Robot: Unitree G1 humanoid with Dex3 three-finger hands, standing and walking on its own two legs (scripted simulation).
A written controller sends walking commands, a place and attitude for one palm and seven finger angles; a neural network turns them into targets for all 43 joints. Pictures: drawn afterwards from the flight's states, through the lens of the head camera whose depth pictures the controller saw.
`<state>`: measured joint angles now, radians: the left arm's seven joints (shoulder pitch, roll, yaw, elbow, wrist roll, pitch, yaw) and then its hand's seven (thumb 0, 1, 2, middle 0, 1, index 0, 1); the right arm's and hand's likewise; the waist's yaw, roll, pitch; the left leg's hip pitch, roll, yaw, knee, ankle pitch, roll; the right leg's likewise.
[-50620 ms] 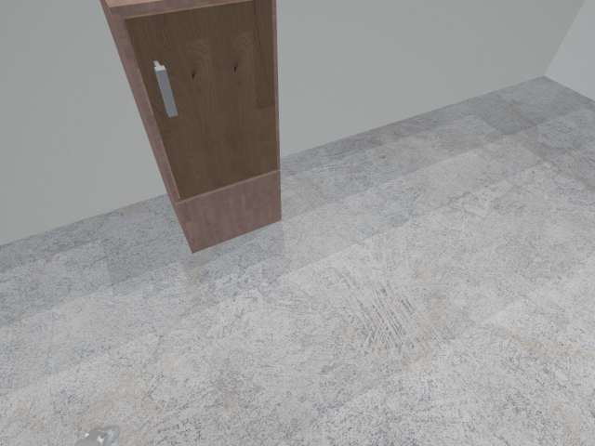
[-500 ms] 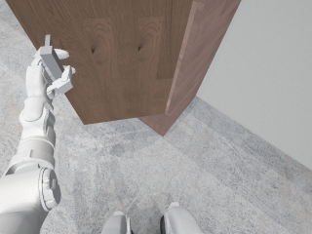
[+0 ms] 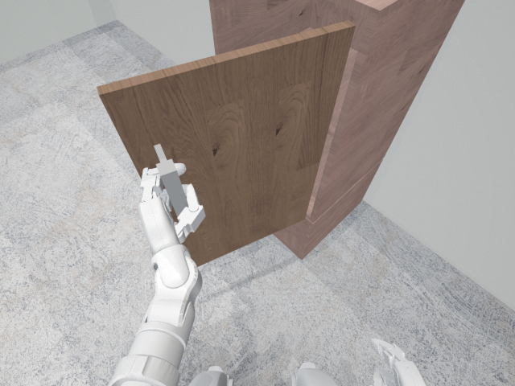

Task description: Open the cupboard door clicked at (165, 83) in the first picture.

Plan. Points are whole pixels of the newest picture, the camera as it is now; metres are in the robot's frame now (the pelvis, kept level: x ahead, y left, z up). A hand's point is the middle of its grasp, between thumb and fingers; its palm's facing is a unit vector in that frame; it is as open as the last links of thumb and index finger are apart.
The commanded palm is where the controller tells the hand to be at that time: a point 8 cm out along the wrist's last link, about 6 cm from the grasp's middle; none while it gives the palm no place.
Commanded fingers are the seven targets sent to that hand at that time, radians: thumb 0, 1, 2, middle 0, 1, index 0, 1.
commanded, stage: pull the door open along its arc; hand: left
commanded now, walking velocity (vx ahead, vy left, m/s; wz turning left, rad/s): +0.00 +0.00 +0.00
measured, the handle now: (171, 183) +0.42 +0.16 +0.05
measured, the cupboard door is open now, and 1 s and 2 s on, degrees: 72 90 93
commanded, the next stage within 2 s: open thumb and fingers to let go in 0.28 s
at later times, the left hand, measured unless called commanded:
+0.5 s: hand (240, 251) +0.30 +0.04 +0.05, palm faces +0.39 -0.92 -0.03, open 6.4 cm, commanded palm +0.26 +0.09 +0.05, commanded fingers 0.00 0.41 0.69 -0.37 -1.30 -0.37 -1.30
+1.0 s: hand (236, 247) +0.31 +0.05 +0.05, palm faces +0.37 -0.93 -0.03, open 13.7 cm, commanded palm +0.26 +0.08 +0.05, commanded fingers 0.00 -0.50 0.30 -0.22 -0.70 -0.22 -0.70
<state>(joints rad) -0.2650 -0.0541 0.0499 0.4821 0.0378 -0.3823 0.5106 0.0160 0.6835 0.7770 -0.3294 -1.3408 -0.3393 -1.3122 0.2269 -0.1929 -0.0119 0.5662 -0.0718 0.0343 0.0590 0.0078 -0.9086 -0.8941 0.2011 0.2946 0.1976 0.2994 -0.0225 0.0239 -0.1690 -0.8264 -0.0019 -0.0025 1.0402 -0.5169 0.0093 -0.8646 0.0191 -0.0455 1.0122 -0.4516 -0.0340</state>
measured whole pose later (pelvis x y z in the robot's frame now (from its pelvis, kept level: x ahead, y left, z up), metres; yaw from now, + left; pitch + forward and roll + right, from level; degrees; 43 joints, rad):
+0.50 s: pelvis -0.01 -0.03 +0.00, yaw +3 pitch +13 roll +1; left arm -0.01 -0.11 -0.20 0.30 0.10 -0.32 0.60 0.01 0.62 0.75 -0.35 -1.33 -0.35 -1.34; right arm 0.17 -0.18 0.00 0.60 -0.08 -0.03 0.01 0.01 -0.91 -0.89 0.20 0.29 0.20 0.30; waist -0.01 0.03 -0.15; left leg -0.74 -0.01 -0.05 1.00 -0.49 -0.04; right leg -0.78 0.01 -0.09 1.01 -0.46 -0.08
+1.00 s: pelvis -0.01 -0.02 +0.00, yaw +2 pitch +14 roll +1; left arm -0.05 -0.12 -0.21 0.32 0.11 -0.32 0.61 0.00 -0.41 0.34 -0.28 -1.09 -0.30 -1.09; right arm 0.20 -0.18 -0.01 0.61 -0.08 -0.02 0.01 0.01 -0.91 -0.89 0.20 0.29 0.20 0.30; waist -0.01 0.03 -0.15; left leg -0.77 -0.01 -0.04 1.03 -0.50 -0.02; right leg -0.81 0.01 -0.08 1.03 -0.46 -0.07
